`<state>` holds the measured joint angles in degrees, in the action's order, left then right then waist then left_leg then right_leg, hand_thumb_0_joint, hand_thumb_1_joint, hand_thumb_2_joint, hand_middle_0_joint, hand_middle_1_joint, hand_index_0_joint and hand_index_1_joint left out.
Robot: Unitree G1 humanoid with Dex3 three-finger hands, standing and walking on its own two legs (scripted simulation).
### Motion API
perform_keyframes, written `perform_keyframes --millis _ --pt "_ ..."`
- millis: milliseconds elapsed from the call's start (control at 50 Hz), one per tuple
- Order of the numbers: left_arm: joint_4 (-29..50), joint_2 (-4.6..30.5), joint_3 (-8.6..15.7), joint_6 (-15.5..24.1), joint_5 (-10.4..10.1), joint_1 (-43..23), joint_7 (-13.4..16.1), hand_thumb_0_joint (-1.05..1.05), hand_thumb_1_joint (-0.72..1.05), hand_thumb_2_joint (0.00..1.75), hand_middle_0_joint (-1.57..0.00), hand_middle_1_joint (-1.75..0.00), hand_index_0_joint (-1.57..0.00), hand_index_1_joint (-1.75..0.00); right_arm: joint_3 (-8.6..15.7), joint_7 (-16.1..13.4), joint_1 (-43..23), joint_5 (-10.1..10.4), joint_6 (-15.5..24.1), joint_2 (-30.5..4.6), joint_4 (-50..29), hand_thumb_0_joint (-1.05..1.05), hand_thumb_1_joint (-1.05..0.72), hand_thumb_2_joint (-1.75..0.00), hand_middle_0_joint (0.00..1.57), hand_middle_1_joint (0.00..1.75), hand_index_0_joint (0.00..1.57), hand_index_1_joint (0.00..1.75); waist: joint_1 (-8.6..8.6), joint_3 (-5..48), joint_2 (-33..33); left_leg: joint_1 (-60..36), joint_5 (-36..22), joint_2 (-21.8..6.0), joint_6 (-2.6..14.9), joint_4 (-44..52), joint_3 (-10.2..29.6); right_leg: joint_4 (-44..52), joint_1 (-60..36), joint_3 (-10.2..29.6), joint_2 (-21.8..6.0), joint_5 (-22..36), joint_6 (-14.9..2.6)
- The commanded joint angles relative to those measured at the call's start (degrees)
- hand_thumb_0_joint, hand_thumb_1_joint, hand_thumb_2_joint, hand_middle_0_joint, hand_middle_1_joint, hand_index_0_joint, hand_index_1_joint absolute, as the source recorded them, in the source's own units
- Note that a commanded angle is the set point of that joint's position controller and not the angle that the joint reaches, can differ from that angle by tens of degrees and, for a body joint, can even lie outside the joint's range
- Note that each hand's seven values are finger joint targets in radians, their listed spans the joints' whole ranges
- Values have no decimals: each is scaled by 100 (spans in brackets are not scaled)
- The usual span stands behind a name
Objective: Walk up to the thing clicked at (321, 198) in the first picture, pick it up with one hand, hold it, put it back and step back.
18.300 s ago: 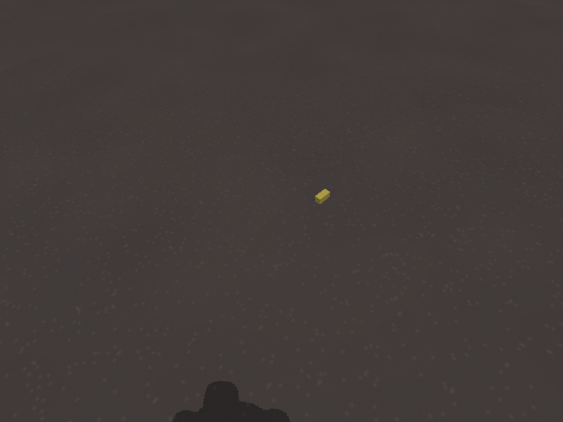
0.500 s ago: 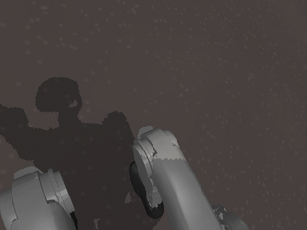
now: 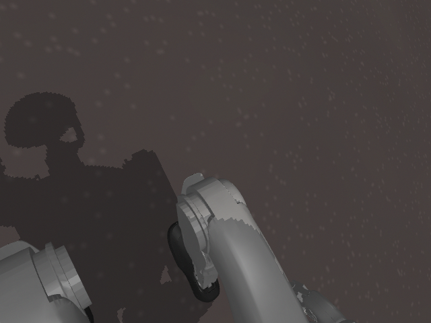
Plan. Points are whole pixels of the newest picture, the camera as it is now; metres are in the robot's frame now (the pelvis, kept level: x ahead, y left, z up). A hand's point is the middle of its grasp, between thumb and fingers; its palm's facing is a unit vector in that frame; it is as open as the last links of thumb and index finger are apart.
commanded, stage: rest palm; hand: left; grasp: from above
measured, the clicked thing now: out of the picture +0.50 +0.32 -0.29
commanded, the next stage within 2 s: close in 1.18 s
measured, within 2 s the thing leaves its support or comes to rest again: neither
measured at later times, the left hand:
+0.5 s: hand out of the picture +0.47 +0.31 -0.25, palm faces -0.47 -0.10 -0.88, open 13.2 cm
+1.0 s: hand out of the picture +0.47 +0.31 -0.26, palm faces -0.48 -0.10 -0.87, open 13.7 cm
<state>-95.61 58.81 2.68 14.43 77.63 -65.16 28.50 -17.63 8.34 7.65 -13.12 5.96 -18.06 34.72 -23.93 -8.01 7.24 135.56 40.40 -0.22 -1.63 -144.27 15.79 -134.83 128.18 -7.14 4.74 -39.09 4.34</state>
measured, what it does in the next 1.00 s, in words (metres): stands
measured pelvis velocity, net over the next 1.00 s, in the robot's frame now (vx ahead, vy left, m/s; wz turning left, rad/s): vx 0.00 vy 0.00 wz -0.03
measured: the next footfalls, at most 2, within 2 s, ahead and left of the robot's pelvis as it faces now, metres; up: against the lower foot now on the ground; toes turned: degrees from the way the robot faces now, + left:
none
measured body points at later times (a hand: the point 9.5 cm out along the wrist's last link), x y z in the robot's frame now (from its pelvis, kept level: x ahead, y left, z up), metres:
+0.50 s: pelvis +0.00 +0.00 +0.00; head +0.28 +0.14 +0.32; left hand +0.49 +0.31 -0.20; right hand +0.05 -0.24 -0.05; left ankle +0.06 +0.13 -0.28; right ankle +0.11 -0.13 -0.28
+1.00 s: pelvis +0.00 +0.00 +0.00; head +0.29 +0.13 +0.31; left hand +0.50 +0.31 -0.21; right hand +0.04 -0.24 -0.05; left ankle +0.06 +0.13 -0.28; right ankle +0.11 -0.13 -0.28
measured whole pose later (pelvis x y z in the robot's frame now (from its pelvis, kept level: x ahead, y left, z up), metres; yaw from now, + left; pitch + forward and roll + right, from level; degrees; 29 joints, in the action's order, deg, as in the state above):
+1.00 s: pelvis +0.00 +0.00 +0.00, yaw -2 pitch +29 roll -16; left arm -97.7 61.7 1.6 12.9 75.3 -65.8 30.0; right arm -20.9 10.4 6.4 -14.0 9.1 -19.5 33.3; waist -25.0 -11.3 8.7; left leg 135.2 40.8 -0.7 -1.0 -145.2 17.1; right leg -134.1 127.1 -8.4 5.1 -38.5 4.8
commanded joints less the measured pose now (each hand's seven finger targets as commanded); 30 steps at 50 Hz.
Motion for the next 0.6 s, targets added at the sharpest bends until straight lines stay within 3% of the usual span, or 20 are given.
perform_keyframes --millis 0,80,140,360,440,500,580 --pt "675 1160 20 9 -155 -1599 212 0 -26 77 -28 -77 -29 -76 557 -65 1083 18 22 -1887 82 0 -90 -90 20 30 20 30 -289 3654 -3172 -3061 -1396 -215 203 1386 -706 1108 -2008 -788 99 1717 -541" --pt "565 1141 -3 -1 -164 -1428 206 0 -29 77 -25 -80 -27 -78 549 -30 1075 -3 41 -1893 103 0 -90 -90 20 30 20 30 -265 3742 -3242 -3316 -1643 -235 179 1382 -656 1036 -2017 -832 103 1877 -534" --pt "531 1177 23 29 -177 -1480 220 0 -30 79 -26 -79 -26 -78 482 -18 1069 -6 48 -1928 51 0 -90 -90 20 30 20 30 -354 3461 -3044 -3033 -1511 -216 198 1300 -664 1089 -1993 -845 98 1793 -541" --pt "624 1273 -56 114 -144 -1624 415 0 -36 84 -20 -86 -21 -85 425 6 929 -39 127 -1993 19 0 -90 -90 20 30 20 30 -329 3520 -3290 -3222 -1340 -268 143 1420 -550 1017 -1909 -918 115 1641 -543" --pt "575 1213 -117 66 -158 -1724 505 0 -38 86 -19 -86 -19 -86 392 33 911 -51 171 -2008 29 0 -90 -90 20 30 20 30 -387 3511 -3393 -3242 -1414 -281 134 1444 -529 1004 -1924 -936 129 1747 -530" --pt "220 1155 -175 -4 -157 -1478 537 0 -39 87 -18 -86 -18 -87 306 49 859 -64 203 -1968 27 0 -90 -90 20 30 20 30 -444 3238 -3115 -3013 -1296 -289 157 1409 -532 1051 -1945 -929 148 1701 -513" --pt "390 1231 -188 -42 -198 -1625 539 0 -41 88 -18 -87 -18 -87 349 53 877 -63 280 -2073 13 0 -90 -90 20 30 20 30 -444 3284 -3340 -3121 -1295 -290 137 1424 -536 1036 -1947 -903 127 1694 -529"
